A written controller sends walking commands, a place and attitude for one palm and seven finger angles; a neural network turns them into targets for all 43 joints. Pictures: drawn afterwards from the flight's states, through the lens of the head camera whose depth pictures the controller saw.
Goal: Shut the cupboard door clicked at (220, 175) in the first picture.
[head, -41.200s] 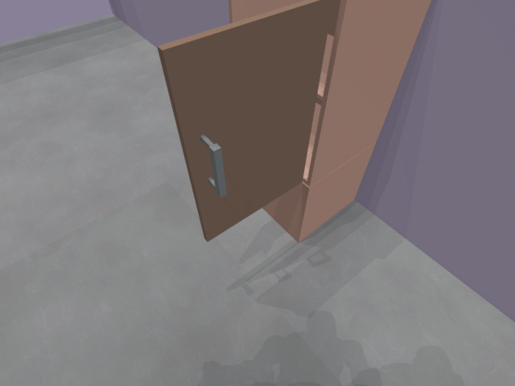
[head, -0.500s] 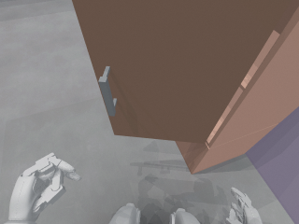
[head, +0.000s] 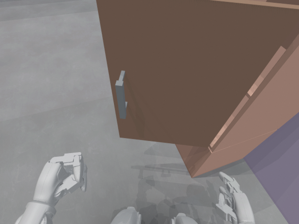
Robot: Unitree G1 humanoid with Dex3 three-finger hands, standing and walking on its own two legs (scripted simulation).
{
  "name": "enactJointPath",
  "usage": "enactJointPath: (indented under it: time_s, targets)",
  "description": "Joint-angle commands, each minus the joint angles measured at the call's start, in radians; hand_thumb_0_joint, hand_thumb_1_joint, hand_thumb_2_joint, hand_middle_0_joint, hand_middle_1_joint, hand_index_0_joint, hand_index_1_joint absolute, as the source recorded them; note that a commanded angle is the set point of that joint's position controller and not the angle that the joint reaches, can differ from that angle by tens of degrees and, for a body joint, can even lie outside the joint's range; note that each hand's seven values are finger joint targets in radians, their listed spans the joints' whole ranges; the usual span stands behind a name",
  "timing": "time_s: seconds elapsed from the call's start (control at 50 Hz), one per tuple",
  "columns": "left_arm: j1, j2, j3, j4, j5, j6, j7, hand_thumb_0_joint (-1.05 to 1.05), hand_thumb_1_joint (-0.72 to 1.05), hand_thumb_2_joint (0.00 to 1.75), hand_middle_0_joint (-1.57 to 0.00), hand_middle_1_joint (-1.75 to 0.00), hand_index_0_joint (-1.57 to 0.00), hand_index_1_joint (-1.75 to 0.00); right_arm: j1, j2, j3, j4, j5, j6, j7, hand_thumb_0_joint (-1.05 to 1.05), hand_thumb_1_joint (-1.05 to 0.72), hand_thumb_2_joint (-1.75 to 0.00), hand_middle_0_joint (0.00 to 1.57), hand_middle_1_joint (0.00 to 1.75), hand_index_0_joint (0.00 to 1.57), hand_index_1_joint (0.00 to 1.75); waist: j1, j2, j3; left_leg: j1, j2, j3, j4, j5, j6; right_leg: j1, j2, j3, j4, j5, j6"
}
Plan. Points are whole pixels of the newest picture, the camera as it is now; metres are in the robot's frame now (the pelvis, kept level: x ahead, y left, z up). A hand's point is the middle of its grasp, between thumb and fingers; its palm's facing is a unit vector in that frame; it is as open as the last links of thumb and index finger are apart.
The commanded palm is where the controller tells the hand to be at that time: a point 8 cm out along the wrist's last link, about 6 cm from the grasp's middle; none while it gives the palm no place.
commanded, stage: raise the hand and make a fist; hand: left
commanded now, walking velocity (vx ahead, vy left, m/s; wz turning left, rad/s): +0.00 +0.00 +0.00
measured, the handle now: (122, 96) +0.46 +0.12 +0.06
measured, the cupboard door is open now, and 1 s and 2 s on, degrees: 64 64 64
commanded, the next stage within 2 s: bring the fist close to the handle in 0.46 s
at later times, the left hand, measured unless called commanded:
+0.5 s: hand (80, 168) +0.23 +0.18 +0.06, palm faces -0.01 -1.00 -0.06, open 3.1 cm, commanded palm +0.21 +0.23 +0.06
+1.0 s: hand (110, 155) +0.27 +0.12 +0.06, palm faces -0.06 -1.00 -0.04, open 3.1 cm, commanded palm +0.26 +0.18 +0.06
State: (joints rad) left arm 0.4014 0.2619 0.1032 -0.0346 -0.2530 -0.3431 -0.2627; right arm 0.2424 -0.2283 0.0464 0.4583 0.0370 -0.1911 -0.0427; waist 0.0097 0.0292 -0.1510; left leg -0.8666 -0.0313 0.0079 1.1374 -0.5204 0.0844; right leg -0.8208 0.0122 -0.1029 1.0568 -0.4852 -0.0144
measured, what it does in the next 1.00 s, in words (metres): stands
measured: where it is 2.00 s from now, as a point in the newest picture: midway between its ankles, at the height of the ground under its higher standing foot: outside the picture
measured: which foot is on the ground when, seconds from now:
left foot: down 0.00-1.00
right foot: down 0.00-1.00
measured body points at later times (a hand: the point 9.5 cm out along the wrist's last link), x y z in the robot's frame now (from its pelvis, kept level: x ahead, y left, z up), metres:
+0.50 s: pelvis +0.01 -0.01 +0.00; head +0.06 +0.00 +0.45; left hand +0.22 +0.23 +0.07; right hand +0.19 -0.25 -0.07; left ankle +0.02 +0.06 -0.66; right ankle +0.02 -0.12 -0.66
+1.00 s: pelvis +0.01 -0.03 +0.00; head +0.06 -0.03 +0.45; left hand +0.27 +0.18 +0.07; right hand +0.18 -0.27 -0.08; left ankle +0.02 +0.06 -0.66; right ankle +0.02 -0.12 -0.66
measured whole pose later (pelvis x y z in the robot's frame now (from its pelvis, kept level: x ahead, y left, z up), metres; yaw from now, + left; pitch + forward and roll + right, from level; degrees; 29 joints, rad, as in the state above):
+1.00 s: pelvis +0.01 -0.03 +0.00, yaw +0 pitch +15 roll -2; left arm 0.23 0.23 0.06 0.03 -0.22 -0.33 -0.16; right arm 0.27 -0.24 0.03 0.50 0.04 -0.15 -0.04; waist -0.02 0.04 -0.17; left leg -0.85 -0.02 0.01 1.11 -0.52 0.05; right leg -0.83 0.02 -0.10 1.07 -0.50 -0.05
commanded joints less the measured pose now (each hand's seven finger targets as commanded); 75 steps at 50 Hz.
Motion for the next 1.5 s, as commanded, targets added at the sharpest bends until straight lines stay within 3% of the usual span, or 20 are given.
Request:
enactJointPath:
  time_s: [0.0,0.08,0.16,0.28,0.34,0.42,0.48,0.56,0.66,0.76,0.82,0.88,0.98,1.02,1.06,1.12,1.22,1.28,1.4,1.48]
  targets:
    - [-0.075,0.135,0.136,-0.32,-0.045,-0.133,0.043,0.0,0.9,0.9,-1.3,-1.5,-1.3,-1.5,-0.019,-0.143,-0.076,-0.128,-0.004,-0.052,-0.003,0.0,-0.9,-0.9,0.2,0.3,0.2,0.3,0.011,0.142,-0.241,0.304,0.06,-0.173,-0.272,0.34,-0.131,0.061,0.022,0.019,-0.084,0.163,-0.034]
    - [-0.011,0.061,0.07,-0.13,-0.028,-0.074,0.017,0.0,0.9,0.9,-1.3,-1.5,-1.3,-1.5,-0.014,-0.157,-0.083,-0.114,0.003,-0.035,0.006,0.0,-0.9,-0.9,0.2,0.3,0.2,0.3,-0.019,0.039,-0.136,0.212,0.058,-0.163,-0.268,0.298,-0.118,0.054,0.024,0.011,-0.11,0.153,-0.029]
    - [-0.042,0.069,0.058,-0.098,-0.039,-0.011,-0.034,0.0,0.9,0.9,-1.3,-1.5,-1.3,-1.5,-0.018,-0.174,-0.092,-0.135,0.015,-0.034,0.0,0.0,-0.9,-0.9,0.2,0.3,0.2,0.3,-0.026,-0.026,-0.139,0.156,0.042,-0.134,-0.265,0.21,-0.098,0.097,0.017,0.022,-0.142,0.139,-0.022]
    - [-0.098,0.172,0.167,-0.294,-0.056,-0.117,0.024,0.0,0.9,0.9,-1.3,-1.5,-1.3,-1.5,-0.019,-0.151,-0.087,-0.127,-0.002,-0.05,-0.005,0.0,-0.9,-0.9,0.2,0.3,0.2,0.3,0.017,0.083,-0.255,0.232,0.038,-0.12,-0.236,0.38,-0.11,0.14,0.016,0.039,-0.103,0.224,-0.036]
    - [-0.06,0.113,0.122,-0.261,-0.047,-0.157,0.047,0.0,0.9,0.9,-1.3,-1.5,-1.3,-1.5,-0.023,-0.14,-0.085,-0.107,-0.003,-0.051,0.006,0.0,-0.9,-0.9,0.2,0.3,0.2,0.3,0.0,0.092,-0.216,0.234,0.045,-0.116,-0.227,0.374,-0.113,0.09,0.016,0.031,-0.094,0.204,-0.032]
    - [-0.026,0.071,0.064,-0.122,-0.023,-0.103,0.016,0.0,0.9,0.9,-1.3,-1.5,-1.3,-1.5,-0.023,-0.159,-0.09,-0.107,0.006,-0.033,0.01,0.0,-0.9,-0.9,0.2,0.3,0.2,0.3,-0.029,0.028,-0.14,0.147,0.043,-0.109,-0.228,0.241,-0.092,0.065,0.015,0.034,-0.118,0.143,-0.024]
    - [-0.034,0.094,0.076,-0.109,-0.034,-0.049,-0.015,0.0,0.9,0.9,-1.3,-1.5,-1.3,-1.5,-0.027,-0.169,-0.093,-0.127,0.016,-0.028,0.0,0.0,-0.9,-0.9,0.2,0.3,0.2,0.3,-0.026,-0.029,-0.148,0.114,0.034,-0.101,-0.231,0.191,-0.073,0.109,0.012,0.049,-0.148,0.126,-0.023]
    - [-0.107,0.126,0.106,-0.27,-0.054,-0.08,0.0,0.0,0.9,0.9,-1.3,-1.5,-1.3,-1.5,-0.031,-0.153,-0.087,-0.14,0.012,-0.039,-0.01,0.0,-0.9,-0.9,0.2,0.3,0.2,0.3,-0.013,0.02,-0.247,0.174,0.029,-0.092,-0.219,0.273,-0.069,0.165,0.006,0.057,-0.136,0.193,-0.022]
    - [-0.158,0.095,0.083,-0.213,-0.038,-0.149,0.054,0.0,0.9,0.9,-1.3,-1.5,-1.3,-1.5,-0.025,-0.14,-0.079,-0.095,0.0,-0.048,-0.007,0.0,-0.9,-0.9,0.2,0.3,0.2,0.3,-0.038,0.018,-0.174,0.131,0.033,-0.089,-0.186,0.229,-0.068,0.082,0.009,0.06,-0.119,0.153,-0.021]
    - [-0.191,0.051,0.001,-0.096,-0.004,-0.075,0.028,0.0,0.9,0.9,-1.3,-1.5,-1.3,-1.5,-0.029,-0.157,-0.08,-0.107,0.011,-0.032,0.002,0.0,-0.9,-0.9,0.2,0.3,0.2,0.3,-0.044,0.027,-0.159,0.099,0.029,-0.083,-0.195,0.154,-0.062,0.072,0.0,0.073,-0.14,0.093,-0.019]
    - [-0.217,0.074,0.011,-0.14,-0.004,-0.029,0.032,0.0,0.9,0.9,-1.3,-1.5,-1.3,-1.5,-0.021,-0.158,-0.082,-0.129,0.015,-0.019,-0.002,0.0,-0.9,-0.9,0.2,0.3,0.2,0.3,-0.031,-0.003,-0.243,0.126,0.025,-0.072,-0.199,0.219,-0.053,0.163,-0.006,0.086,-0.153,0.161,-0.015]
    - [-0.298,0.13,0.072,-0.203,-0.001,-0.043,0.085,0.0,0.9,0.9,-1.3,-1.5,-1.3,-1.5,-0.026,-0.15,-0.08,-0.123,0.007,-0.011,-0.01,0.0,-0.9,-0.9,0.2,0.3,0.2,0.3,-0.022,-0.01,-0.281,0.128,0.025,-0.064,-0.187,0.26,-0.05,0.207,-0.008,0.099,-0.148,0.213,-0.012]
    - [-0.31,0.081,0.061,-0.107,0.018,-0.088,0.15,0.0,0.9,0.9,-1.3,-1.5,-1.3,-1.5,-0.025,-0.137,-0.077,-0.094,0.0,-0.004,0.005,0.0,-0.9,-0.9,0.2,0.3,0.2,0.3,-0.027,-0.014,-0.214,0.097,0.025,-0.055,-0.181,0.248,-0.055,0.174,-0.008,0.1,-0.143,0.206,-0.014]
    - [-0.333,0.05,0.022,-0.023,0.027,-0.076,0.14,0.0,0.9,0.9,-1.3,-1.5,-1.3,-1.5,-0.021,-0.141,-0.077,-0.086,0.003,0.006,0.013,0.0,-0.9,-0.9,0.2,0.3,0.2,0.3,-0.047,-0.055,-0.181,0.069,0.025,-0.048,-0.173,0.22,-0.054,0.159,-0.015,0.113,-0.156,0.192,-0.005]
    - [-0.325,0.035,-0.003,0.008,0.032,-0.058,0.119,0.0,0.9,0.9,-1.3,-1.5,-1.3,-1.5,-0.022,-0.146,-0.079,-0.093,0.006,0.014,0.018,0.0,-0.9,-0.9,0.2,0.3,0.2,0.3,-0.04,-0.041,-0.183,0.063,0.022,-0.044,-0.18,0.207,-0.054,0.172,-0.02,0.123,-0.168,0.178,-0.006]
    - [-0.419,0.044,-0.021,-0.002,0.034,-0.037,0.098,0.0,0.9,0.9,-1.3,-1.5,-1.3,-1.5,-0.018,-0.151,-0.082,-0.095,0.012,0.025,0.014,0.0,-0.9,-0.9,0.2,0.3,0.2,0.3,-0.051,-0.024,-0.216,0.089,0.023,-0.041,-0.18,0.222,-0.049,0.188,-0.024,0.135,-0.179,0.201,-0.003]
    - [-0.62,0.058,0.002,-0.05,0.029,-0.079,0.146,0.0,0.9,0.9,-1.3,-1.5,-1.3,-1.5,-0.019,-0.143,-0.08,-0.064,0.004,0.024,0.003,0.0,-0.9,-0.9,0.2,0.3,0.2,0.3,-0.064,-0.017,-0.283,0.13,0.026,-0.049,-0.172,0.262,-0.047,0.197,-0.021,0.126,-0.154,0.25,-0.004]
    - [-0.61,0.068,0.029,0.001,0.04,-0.099,0.18,0.0,0.9,0.9,-1.3,-1.5,-1.3,-1.5,-0.02,-0.142,-0.082,-0.046,-0.001,0.03,0.01,0.0,-0.9,-0.9,0.2,0.3,0.2,0.3,-0.047,-0.009,-0.304,0.139,0.026,-0.049,-0.173,0.297,-0.051,0.203,-0.018,0.116,-0.136,0.284,-0.009]
    - [-0.628,-0.035,-0.085,0.168,0.083,-0.033,0.176,0.0,0.9,0.9,-1.3,-1.5,-1.3,-1.5,0.001,-0.147,-0.085,-0.046,0.005,0.068,0.033,0.0,-0.9,-0.9,0.2,0.3,0.2,0.3,-0.062,-0.011,-0.258,0.165,0.032,-0.05,-0.195,0.309,-0.056,0.155,-0.015,0.094,-0.14,0.296,-0.011]
    - [-0.746,-0.03,-0.076,0.154,0.08,-0.021,0.202,0.0,0.9,0.9,-1.3,-1.5,-1.3,-1.5,0.01,-0.154,-0.09,-0.052,0.003,0.087,0.029,0.0,-0.9,-0.9,0.2,0.3,0.2,0.3,-0.068,-0.049,-0.281,0.181,0.034,-0.057,-0.199,0.316,-0.054,0.172,-0.015,0.091,-0.146,0.304,-0.011]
